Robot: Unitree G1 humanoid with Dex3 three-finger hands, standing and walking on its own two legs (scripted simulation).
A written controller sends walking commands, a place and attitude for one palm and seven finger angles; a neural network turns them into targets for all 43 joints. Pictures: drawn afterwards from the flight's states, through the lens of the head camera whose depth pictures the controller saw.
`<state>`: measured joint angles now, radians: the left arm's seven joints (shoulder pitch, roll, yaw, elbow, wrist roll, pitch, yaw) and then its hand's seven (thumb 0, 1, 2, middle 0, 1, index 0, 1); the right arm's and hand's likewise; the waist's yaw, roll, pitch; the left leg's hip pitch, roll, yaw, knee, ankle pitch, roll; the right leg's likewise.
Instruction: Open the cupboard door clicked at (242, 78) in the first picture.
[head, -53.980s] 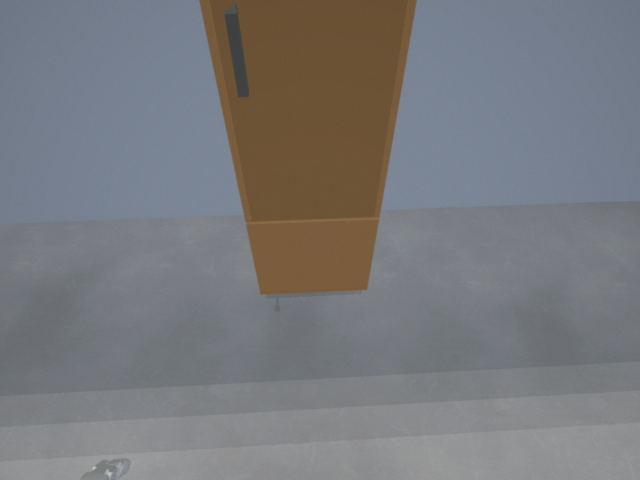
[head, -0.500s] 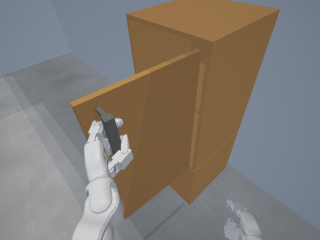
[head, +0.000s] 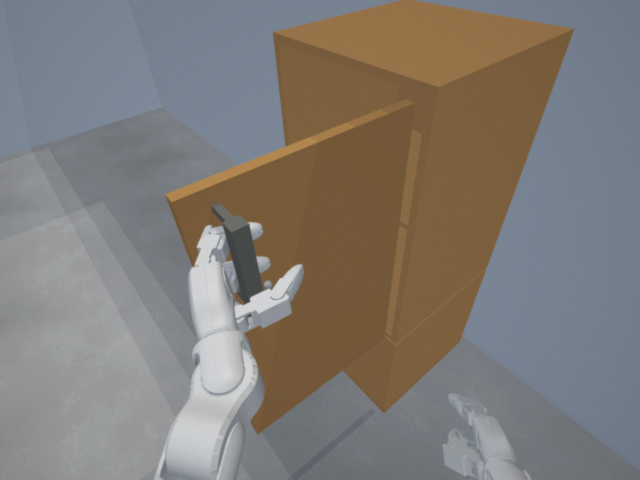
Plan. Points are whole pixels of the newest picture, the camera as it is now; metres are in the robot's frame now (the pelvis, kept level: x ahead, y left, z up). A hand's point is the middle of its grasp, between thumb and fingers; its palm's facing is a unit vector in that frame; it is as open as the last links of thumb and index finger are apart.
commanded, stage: open thumb and fingers to let go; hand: left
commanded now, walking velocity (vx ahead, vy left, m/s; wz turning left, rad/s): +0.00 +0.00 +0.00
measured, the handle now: (239, 264) +0.31 +0.14 +0.15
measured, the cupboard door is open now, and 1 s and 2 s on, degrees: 88 88 88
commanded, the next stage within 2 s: slide the hand sideways off the handle in 0.48 s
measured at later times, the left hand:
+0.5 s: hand (268, 288) +0.27 +0.09 +0.16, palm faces +0.33 -0.94 +0.04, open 15.0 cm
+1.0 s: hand (249, 322) +0.23 +0.10 +0.15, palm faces -0.02 -1.00 +0.02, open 16.3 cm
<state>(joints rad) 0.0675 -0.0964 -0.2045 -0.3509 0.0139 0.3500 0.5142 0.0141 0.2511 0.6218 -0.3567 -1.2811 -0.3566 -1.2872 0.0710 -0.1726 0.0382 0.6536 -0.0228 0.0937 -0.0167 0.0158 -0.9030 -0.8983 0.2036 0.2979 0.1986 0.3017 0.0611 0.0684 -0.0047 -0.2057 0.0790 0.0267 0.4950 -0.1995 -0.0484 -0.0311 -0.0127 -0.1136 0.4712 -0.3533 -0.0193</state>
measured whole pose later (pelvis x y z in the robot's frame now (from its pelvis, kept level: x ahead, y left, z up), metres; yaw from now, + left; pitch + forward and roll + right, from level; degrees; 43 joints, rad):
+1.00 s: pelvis -0.01 +0.02 +0.00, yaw -1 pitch -4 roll +0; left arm 0.23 0.07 -0.12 -0.44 -0.12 0.25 0.06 -0.01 -0.50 0.30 -0.15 -0.31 -0.15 -0.32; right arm 0.14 -0.20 0.06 0.55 0.02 0.06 -0.03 0.02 -0.90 -0.90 0.20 0.30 0.20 0.30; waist 0.04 0.05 -0.01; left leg -0.21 0.07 0.06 0.46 -0.17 -0.03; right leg -0.05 -0.03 -0.08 0.45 -0.32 0.00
